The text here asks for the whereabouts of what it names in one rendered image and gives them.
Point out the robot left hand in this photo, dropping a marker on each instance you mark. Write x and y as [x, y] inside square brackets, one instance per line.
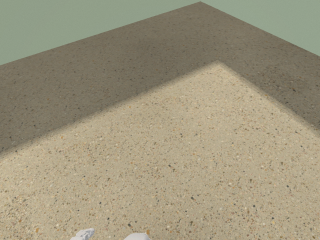
[84, 234]

